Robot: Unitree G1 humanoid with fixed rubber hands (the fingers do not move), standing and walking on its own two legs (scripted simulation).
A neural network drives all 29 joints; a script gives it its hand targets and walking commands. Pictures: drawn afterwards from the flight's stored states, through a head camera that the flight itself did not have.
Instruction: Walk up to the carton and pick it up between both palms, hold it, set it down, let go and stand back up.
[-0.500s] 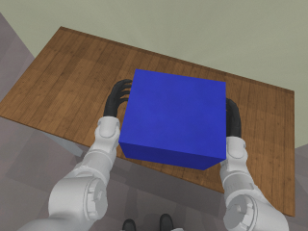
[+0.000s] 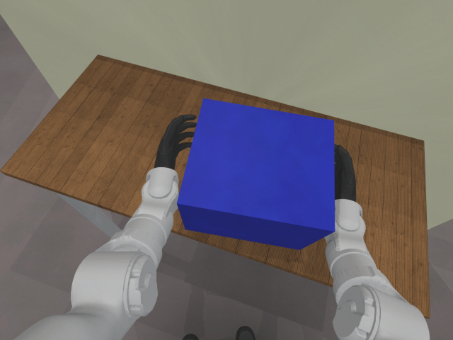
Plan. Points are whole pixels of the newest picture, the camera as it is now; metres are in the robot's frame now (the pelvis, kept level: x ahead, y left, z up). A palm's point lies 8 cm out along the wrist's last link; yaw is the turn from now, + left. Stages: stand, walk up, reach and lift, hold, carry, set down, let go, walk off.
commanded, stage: reach and lift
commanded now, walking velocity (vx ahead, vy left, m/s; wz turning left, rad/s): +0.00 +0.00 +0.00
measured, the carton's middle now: (254, 178) +0.40 -0.07 -0.01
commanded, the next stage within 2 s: none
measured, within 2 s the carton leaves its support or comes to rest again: neither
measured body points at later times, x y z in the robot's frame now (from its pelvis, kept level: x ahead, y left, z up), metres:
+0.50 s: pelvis +0.02 +0.02 +0.01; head +0.09 +0.02 +0.45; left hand +0.46 +0.10 +0.05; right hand +0.39 -0.22 +0.03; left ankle +0.00 +0.11 -0.73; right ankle +0.01 -0.09 -0.73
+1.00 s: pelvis +0.01 +0.01 +0.01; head +0.02 +0.01 +0.46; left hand +0.44 +0.11 +0.11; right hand +0.39 -0.21 +0.09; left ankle +0.00 +0.11 -0.73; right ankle +0.01 -0.10 -0.73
